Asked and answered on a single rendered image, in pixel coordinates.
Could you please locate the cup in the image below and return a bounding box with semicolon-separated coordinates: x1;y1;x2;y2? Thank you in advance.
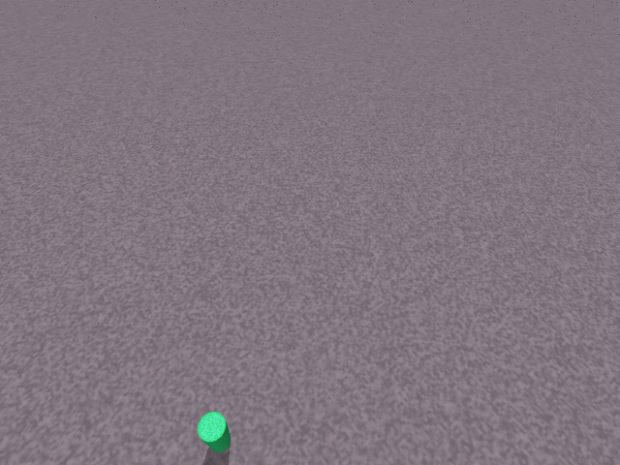
198;412;231;452

